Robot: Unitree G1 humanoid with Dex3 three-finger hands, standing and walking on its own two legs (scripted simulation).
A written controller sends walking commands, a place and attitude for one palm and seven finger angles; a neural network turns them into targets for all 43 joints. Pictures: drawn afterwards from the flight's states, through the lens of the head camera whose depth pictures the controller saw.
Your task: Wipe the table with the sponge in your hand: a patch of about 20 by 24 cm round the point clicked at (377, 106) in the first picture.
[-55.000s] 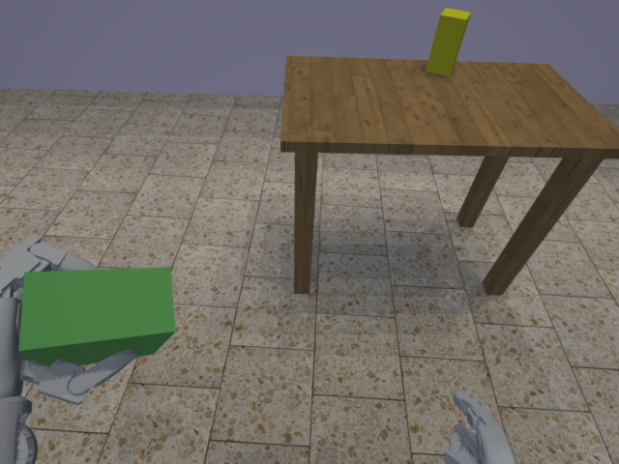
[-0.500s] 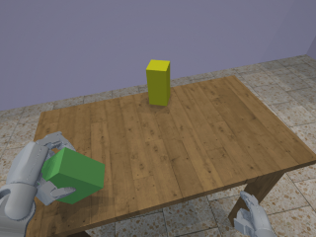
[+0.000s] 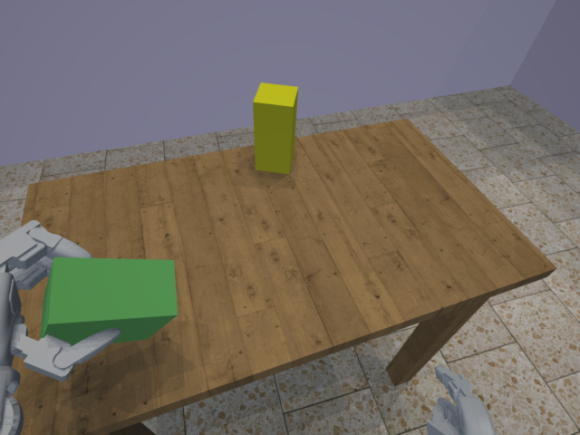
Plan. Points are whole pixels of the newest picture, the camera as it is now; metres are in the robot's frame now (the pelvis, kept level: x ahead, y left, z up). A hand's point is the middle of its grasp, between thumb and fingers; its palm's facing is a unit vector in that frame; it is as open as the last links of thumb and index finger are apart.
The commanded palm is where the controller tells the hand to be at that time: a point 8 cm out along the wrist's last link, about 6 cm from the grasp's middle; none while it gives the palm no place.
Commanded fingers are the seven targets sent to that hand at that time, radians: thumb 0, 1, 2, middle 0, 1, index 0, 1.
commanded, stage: step back with the hand held close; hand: left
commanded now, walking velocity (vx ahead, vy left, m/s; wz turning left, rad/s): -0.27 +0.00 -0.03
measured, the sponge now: (124, 303) +0.23 +0.21 +0.11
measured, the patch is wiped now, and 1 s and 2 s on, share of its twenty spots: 1.00 1.00 1.00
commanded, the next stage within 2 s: stop stepping back and stand still in 1.14 s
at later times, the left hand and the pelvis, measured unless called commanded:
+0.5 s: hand (44, 326) +0.18 +0.25 +0.16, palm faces +0.35 -0.85 -0.38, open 10.2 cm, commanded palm +0.12 +0.29 +0.19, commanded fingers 0.00 0.10 1.30 -1.20 -1.60 -1.20 -1.60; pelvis -0.04 +0.01 -0.01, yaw +1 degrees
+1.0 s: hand out of the picture +0.09 +0.25 +0.17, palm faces +0.36 -0.88 -0.31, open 10.2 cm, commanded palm +0.01 +0.29 +0.19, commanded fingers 0.00 0.10 1.30 -1.20 -1.60 -1.20 -1.60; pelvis -0.13 +0.01 -0.01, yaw +2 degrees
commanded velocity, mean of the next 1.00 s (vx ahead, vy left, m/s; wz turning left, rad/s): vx -0.38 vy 0.00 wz -0.04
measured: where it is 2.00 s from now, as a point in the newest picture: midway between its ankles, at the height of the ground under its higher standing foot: outside the picture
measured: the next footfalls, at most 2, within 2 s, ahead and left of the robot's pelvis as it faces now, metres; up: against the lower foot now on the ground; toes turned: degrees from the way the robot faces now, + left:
right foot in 0.70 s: -0.08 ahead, -0.15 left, +0.00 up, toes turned +2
left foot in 1.00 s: -0.15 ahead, +0.11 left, +0.00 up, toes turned +2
